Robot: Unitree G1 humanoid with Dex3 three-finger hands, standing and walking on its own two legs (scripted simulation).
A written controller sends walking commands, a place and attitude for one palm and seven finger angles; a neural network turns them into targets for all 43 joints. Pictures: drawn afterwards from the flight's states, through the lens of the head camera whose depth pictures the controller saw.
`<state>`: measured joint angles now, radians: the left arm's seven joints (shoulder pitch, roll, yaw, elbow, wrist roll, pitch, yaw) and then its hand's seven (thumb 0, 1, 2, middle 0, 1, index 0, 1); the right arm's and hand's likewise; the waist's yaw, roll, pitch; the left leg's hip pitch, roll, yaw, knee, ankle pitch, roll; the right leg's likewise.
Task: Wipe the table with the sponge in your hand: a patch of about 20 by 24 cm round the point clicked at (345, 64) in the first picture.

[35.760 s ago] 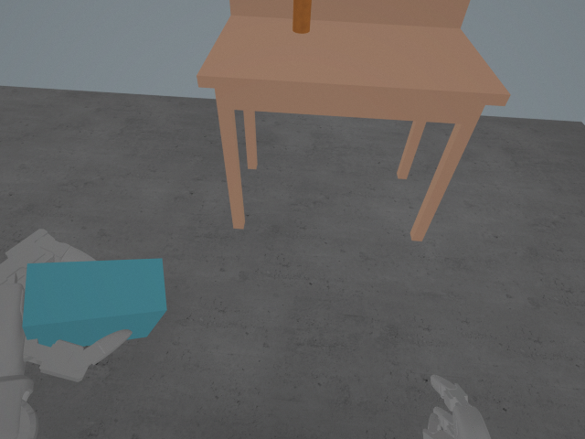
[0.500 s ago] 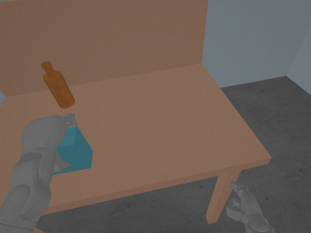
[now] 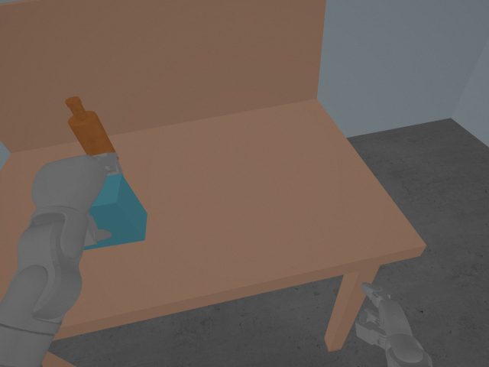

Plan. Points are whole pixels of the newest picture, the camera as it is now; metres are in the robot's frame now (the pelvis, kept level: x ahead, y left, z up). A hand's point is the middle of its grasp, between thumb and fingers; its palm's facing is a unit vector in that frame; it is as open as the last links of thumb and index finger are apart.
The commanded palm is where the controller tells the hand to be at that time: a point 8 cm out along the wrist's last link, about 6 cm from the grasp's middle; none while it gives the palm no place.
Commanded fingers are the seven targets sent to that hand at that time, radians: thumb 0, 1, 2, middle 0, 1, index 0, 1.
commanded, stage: lift the sponge slowly off the table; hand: left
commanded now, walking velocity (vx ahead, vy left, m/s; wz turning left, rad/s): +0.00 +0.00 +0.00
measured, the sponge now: (103, 220) +0.28 +0.29 +0.12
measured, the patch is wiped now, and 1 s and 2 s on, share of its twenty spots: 1.00 1.00 1.00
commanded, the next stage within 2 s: bring the sponge back beside the body in 0.12 s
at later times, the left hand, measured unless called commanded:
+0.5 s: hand (78, 212) +0.26 +0.29 +0.16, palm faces +0.14 -0.07 -0.99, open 9.8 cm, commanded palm +0.21 +0.28 +0.22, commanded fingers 0.00 0.10 1.30 -1.20 -1.60 -1.20 -1.60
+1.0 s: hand (66, 243) +0.21 +0.30 +0.14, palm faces +0.10 -0.09 -0.99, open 9.8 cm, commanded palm +0.18 +0.29 +0.21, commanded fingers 0.00 0.10 1.30 -1.20 -1.60 -1.20 -1.60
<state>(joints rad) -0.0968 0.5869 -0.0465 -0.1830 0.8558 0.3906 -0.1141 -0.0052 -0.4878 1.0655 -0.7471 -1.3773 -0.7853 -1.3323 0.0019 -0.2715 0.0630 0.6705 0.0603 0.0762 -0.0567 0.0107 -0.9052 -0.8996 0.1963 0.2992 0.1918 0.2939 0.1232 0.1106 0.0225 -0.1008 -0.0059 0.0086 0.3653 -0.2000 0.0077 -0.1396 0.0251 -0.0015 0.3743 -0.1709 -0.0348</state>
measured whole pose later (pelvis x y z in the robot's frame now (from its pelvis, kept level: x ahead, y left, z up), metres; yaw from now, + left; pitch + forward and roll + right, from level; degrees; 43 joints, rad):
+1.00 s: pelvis +0.00 +0.01 +0.00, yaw +0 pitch -4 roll +0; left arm 0.18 0.59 0.03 -0.37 0.81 0.42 -0.11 -0.01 -0.49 1.07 -0.75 -1.38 -0.78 -1.34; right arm 0.02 -0.29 0.05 0.65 0.06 0.09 -0.04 0.01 -0.90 -0.90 0.20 0.30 0.17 0.28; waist 0.14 0.12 0.02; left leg -0.11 -0.01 0.01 0.41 -0.22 0.02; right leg -0.14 0.02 0.00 0.40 -0.19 -0.02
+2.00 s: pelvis -0.01 +0.00 +0.00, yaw +0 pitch -4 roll -1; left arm 0.33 0.50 0.17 -0.40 0.31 0.19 -0.03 -0.01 -0.49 1.07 -0.75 -1.38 -0.78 -1.33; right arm 0.06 -0.27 0.06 0.54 0.04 0.04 -0.05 0.01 -0.91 -0.90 0.20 0.30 0.20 0.30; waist 0.12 0.10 0.02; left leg -0.17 0.00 -0.01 0.47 -0.25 0.03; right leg -0.17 0.04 0.00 0.41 -0.17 -0.03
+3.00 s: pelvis -0.10 +0.01 -0.03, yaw +2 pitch +2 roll -1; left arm 0.41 0.37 0.32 -0.62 -0.04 -0.15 0.13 -0.01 -0.50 1.08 -0.75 -1.39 -0.79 -1.35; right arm 0.17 -0.21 0.02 0.57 0.02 -0.04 -0.05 0.01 -0.90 -0.90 0.20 0.30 0.20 0.30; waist -0.03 -0.01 0.00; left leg -0.51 0.00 -0.03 0.79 -0.35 0.00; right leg -0.45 0.03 0.00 0.65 -0.23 -0.01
